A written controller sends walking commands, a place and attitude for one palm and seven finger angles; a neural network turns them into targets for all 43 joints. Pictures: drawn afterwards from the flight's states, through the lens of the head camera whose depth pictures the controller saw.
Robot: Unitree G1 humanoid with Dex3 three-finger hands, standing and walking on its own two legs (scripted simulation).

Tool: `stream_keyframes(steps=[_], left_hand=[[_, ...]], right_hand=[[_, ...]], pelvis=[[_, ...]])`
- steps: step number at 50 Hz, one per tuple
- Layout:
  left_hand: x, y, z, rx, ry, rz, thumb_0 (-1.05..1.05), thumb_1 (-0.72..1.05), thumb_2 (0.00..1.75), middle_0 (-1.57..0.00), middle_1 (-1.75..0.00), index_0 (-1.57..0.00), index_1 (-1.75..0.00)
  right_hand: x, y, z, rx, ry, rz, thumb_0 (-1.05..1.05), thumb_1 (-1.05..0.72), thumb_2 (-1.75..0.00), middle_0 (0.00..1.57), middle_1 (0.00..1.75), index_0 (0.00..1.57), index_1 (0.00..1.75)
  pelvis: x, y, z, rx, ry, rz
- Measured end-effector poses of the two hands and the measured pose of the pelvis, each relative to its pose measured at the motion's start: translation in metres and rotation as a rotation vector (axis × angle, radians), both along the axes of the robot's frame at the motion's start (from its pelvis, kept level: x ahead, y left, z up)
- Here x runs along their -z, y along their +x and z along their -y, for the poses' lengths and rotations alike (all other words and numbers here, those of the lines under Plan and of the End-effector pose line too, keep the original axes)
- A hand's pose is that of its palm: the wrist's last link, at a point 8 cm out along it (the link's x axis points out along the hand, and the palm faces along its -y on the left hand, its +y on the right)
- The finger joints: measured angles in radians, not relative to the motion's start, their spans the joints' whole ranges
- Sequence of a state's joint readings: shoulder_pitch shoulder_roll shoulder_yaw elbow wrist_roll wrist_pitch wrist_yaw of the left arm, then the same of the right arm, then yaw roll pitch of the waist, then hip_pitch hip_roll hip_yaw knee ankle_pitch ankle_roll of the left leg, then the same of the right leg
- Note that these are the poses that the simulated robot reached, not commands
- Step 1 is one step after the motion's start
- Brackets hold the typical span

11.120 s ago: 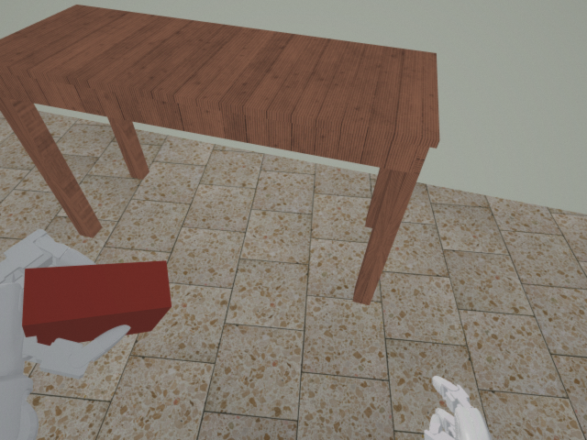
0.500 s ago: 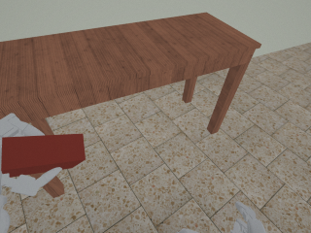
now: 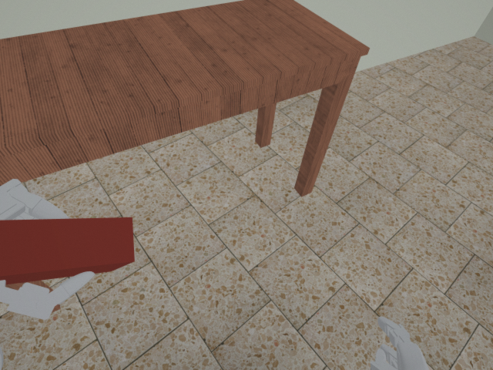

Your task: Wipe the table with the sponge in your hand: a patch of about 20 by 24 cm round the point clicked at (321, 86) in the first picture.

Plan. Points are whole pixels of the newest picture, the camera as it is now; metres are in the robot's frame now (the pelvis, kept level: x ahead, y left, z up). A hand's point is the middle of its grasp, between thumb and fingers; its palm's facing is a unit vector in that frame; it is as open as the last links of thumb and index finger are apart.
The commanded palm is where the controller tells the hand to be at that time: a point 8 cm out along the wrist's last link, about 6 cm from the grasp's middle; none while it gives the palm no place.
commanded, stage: take the last steps up to it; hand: left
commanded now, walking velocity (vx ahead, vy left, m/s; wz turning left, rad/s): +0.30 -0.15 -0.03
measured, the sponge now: (84, 249) +0.22 +0.21 +0.15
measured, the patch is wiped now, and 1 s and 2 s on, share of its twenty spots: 0.00 0.00 0.00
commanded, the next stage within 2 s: none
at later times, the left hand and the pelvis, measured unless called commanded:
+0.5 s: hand (196, 179) +0.33 +0.10 +0.16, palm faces +0.32 -0.81 -0.50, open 9.4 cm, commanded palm +0.26 +0.15 +0.18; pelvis +0.10 -0.13 +0.00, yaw -1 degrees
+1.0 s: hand (289, 131) +0.44 -0.03 +0.16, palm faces +0.35 -0.79 -0.51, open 9.4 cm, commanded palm +0.37 +0.02 +0.18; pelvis +0.21 -0.26 -0.01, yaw +0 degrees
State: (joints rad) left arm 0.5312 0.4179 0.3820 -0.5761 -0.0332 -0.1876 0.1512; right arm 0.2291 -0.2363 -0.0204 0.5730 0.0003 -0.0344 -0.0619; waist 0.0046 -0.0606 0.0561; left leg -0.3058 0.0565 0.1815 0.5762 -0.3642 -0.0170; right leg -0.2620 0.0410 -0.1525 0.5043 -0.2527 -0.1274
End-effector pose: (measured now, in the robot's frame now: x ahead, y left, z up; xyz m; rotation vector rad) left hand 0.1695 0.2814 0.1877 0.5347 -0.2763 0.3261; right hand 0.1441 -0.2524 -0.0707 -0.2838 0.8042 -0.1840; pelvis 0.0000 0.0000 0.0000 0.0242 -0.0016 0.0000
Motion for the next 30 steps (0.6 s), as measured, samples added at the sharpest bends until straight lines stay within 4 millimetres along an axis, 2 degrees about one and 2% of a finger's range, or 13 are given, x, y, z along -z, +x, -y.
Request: stream_keyframes(steps=[3,7,11,14,17,20,22,26,30], left_hand=[[0.006,0.013,0.004,-0.007,-0.019,0.043,-0.02,-0.44,1.0,-0.79,-1.35,-0.83,-1.32],[0.006,0.035,0.018,-0.005,-0.015,0.021,-0.02,-0.44,1.0,-0.79,-1.35,-0.83,-1.32],[-0.002,0.051,0.046,0.008,0.014,-0.02,-0.02,-0.44,1.0,-0.79,-1.35,-0.83,-1.32],[-0.004,0.066,0.072,0.012,0.046,-0.042,-0.02,-0.44,1.0,-0.79,-1.35,-0.83,-1.32],[0.002,0.083,0.099,0.005,0.086,-0.036,-0.02,-0.44,1.0,-0.79,-1.35,-0.83,-1.32],[0.008,0.101,0.121,0.008,0.046,-0.034,-0.02,-0.44,1.0,-0.79,-1.35,-0.83,-1.32],[0.008,0.11,0.132,0.017,0.029,-0.047,-0.02,-0.44,1.0,-0.79,-1.35,-0.83,-1.32],[0.003,0.125,0.146,0.035,0.032,-0.065,-0.02,-0.44,1.0,-0.79,-1.35,-0.83,-1.32],[0.002,0.141,0.15,0.048,0.044,-0.002,-0.02,-0.44,1.0,-0.79,-1.35,-0.83,-1.32]], right_hand=[[0.001,0.012,0.01,0.016,-0.02,0.042,0.01,-0.91,-0.9,0.2,0.3,0.2,0.3],[0.003,0.027,0.009,0.011,0.037,0.05,0.01,-0.91,-0.9,0.2,0.3,0.2,0.3],[0.007,0.041,0.007,-0.006,0.12,0.04,0.01,-0.91,-0.9,0.2,0.3,0.2,0.3],[0.018,0.052,0.014,-0.016,0.179,0.031,0.01,-0.9,-0.89,0.2,0.3,0.2,0.3],[0.039,0.067,0.032,-0.026,0.218,0.015,0.01,-0.9,-0.89,0.2,0.3,0.21,0.3],[0.052,0.08,0.058,-0.029,0.204,-0.045,0.01,-0.9,-0.89,0.2,0.3,0.21,0.3],[0.05,0.09,0.077,-0.018,0.176,-0.074,0.01,-0.9,-0.89,0.2,0.3,0.21,0.3],[0.031,0.111,0.111,0.006,0.102,-0.085,0.01,-0.91,-0.89,0.2,0.3,0.21,0.3],[0.017,0.139,0.137,0.015,0.014,-0.03,0.01,-0.91,-0.89,0.2,0.3,0.2,0.3]], pelvis=[[0.008,0.009,0.005,0.011,0.008,0.022],[0.002,0.022,0.02,0.005,-0.003,0.024],[-0.005,0.039,0.041,0.027,-0.033,0.005],[-0.003,0.052,0.064,0.037,-0.05,-0.002],[0.012,0.065,0.091,0.029,-0.049,0.003],[0.015,0.074,0.107,0.013,-0.044,0.011],[0.011,0.082,0.114,0.016,-0.033,0.008],[0.003,0.103,0.129,0.016,-0.019,-0.01],[0.012,0.128,0.138,0.023,-0.024,-0.012]])
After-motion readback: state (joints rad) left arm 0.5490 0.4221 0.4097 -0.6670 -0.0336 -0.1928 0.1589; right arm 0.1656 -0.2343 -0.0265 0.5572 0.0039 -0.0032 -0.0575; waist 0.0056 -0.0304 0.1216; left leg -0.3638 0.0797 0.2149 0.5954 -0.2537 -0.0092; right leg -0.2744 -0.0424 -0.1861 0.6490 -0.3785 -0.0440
